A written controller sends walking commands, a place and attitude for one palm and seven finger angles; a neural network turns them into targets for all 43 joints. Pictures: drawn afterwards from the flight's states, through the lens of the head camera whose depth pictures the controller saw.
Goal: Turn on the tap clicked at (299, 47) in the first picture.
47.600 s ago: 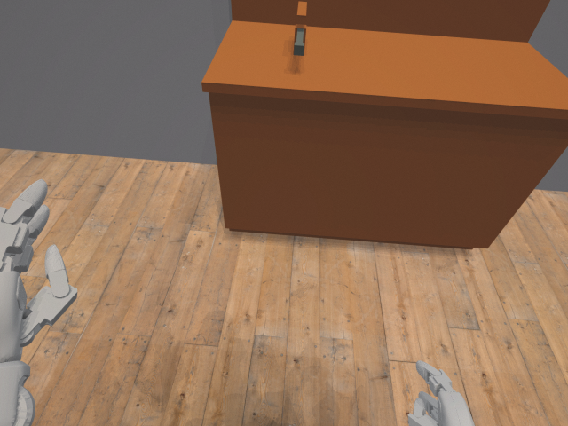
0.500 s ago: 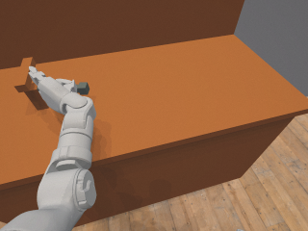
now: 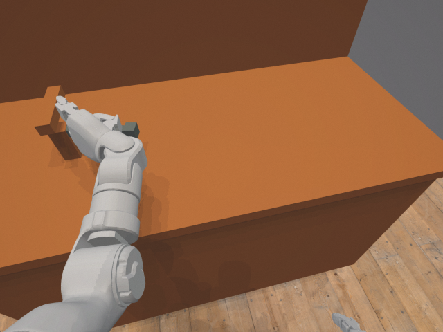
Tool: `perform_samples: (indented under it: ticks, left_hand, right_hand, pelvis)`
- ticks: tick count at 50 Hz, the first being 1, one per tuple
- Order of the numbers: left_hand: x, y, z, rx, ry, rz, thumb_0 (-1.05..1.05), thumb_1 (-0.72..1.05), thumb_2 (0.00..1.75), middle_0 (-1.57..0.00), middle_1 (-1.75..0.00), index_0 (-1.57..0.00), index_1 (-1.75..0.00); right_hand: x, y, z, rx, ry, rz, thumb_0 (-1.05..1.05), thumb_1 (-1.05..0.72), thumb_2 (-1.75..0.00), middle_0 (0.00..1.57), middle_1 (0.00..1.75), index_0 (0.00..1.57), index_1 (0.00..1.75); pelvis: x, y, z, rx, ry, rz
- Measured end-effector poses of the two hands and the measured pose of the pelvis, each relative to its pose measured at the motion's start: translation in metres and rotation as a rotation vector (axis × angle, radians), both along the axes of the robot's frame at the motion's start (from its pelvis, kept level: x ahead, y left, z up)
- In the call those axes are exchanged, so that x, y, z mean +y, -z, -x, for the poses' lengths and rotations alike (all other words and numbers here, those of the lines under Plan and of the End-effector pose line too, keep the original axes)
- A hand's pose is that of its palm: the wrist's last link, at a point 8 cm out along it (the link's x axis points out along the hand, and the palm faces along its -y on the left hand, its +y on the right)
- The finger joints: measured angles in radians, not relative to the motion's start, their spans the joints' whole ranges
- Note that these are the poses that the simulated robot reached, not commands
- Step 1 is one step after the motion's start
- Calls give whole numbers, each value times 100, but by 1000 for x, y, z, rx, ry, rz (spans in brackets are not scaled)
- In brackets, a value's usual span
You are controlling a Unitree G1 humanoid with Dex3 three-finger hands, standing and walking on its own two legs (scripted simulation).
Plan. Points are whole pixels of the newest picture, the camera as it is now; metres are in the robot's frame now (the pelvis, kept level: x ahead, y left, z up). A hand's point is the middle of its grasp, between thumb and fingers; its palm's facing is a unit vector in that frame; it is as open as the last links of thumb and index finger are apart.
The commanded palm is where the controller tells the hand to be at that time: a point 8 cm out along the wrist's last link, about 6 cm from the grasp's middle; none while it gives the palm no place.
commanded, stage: lift the hand up off the lever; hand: left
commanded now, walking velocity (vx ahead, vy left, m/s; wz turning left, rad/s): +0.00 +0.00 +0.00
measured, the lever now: (131, 131) +0.50 +0.23 +0.08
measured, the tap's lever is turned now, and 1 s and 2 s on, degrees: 75 75 75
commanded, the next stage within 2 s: draw the hand back beside the body in 0.04 s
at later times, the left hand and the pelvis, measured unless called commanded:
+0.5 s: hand (102, 161) +0.35 +0.22 +0.15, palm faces +0.37 -0.91 -0.19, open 7.8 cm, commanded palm +0.31 +0.24 +0.17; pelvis +0.00 +0.00 +0.01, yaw -3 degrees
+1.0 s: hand (62, 205) +0.25 +0.24 +0.16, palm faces +0.34 -0.90 -0.26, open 7.6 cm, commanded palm +0.21 +0.27 +0.17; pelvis -0.01 +0.01 +0.01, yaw -2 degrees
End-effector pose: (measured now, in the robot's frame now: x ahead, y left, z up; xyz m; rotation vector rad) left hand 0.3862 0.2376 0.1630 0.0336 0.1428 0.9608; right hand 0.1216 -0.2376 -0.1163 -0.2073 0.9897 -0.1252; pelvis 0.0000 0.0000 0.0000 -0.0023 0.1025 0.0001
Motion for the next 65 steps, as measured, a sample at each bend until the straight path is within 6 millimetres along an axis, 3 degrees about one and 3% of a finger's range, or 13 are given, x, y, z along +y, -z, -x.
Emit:
perform_samples:
  ticks: [8, 16, 21, 26, 30, 35, 40, 46, 52, 65]
  left_hand:
    - [-4, -1, 5, -37, 5, -8, 2, 90, 90, -15, -15, -15, -15]
    - [-26, -9, 16, -109, 459, -74, 2, 90, 90, -15, -15, -15, -16]
    - [-8, 0, 42, -117, 589, -97, 1, 89, 89, -16, -17, -16, -17]
    - [27, 4, 89, -93, 589, -221, 2, 89, 89, -17, -18, -17, -18]
    - [33, -5, 115, -138, 597, -283, 2, 90, 90, -17, -19, -16, -19]
    - [18, -14, 121, -207, 661, -315, 2, 90, 90, -17, -20, -17, -21]
    - [10, -11, 125, -220, 725, -315, 1, 89, 90, -18, -22, -17, -22]
    - [27, -5, 148, -187, 704, -323, 1, 89, 89, -19, -24, -19, -24]
    - [49, -11, 181, -175, 631, -377, 2, 89, 89, -19, -26, -19, -26]
    - [56, -7, 216, -133, 615, -405, 1, 89, 89, -20, -29, -20, -29]
  right_hand:
    - [-2, 0, -8, -4, 5, -5, 0, -91, -90, 20, 30, 20, 30]
    - [-7, -11, -14, -62, 90, 5, 1, -91, -90, 20, 30, 21, 30]
    - [-9, -24, -19, -143, 108, -8, 1, -91, -90, 20, 30, 20, 30]
    - [-6, -32, -22, -210, 61, -16, 1, -91, -90, 20, 30, 20, 30]
    - [2, -32, -26, -209, -19, -3, 1, -91, -90, 20, 30, 20, 30]
    - [17, -36, -33, -235, -60, -16, 1, -91, -90, 20, 30, 20, 30]
    - [29, -44, -35, -281, -34, -50, 1, -91, -90, 20, 30, 21, 30]
    - [32, -45, -29, -275, -22, -51, 1, -90, -90, 20, 30, 21, 30]
    - [30, -39, -27, -240, -51, -24, 1, -90, -90, 20, 30, 20, 30]
    - [39, -51, -50, -310, -88, -13, 1, -91, -90, 20, 30, 20, 30]
  pelvis:
    - [-1, 0, -6, -5, 4, 2]
    - [-3, -3, -10, -79, 32, 2]
    - [-5, -5, -7, -129, 50, 3]
    - [-3, -6, 1, -165, 45, 4]
    - [1, -8, 11, -181, 20, 1]
    - [5, -9, 20, -187, 12, -4]
    - [8, -9, 20, -190, 30, -2]
    - [11, -10, 17, -200, 37, 5]
    - [15, -10, 13, -205, 25, 9]
    - [19, -9, 8, -205, 20, 13]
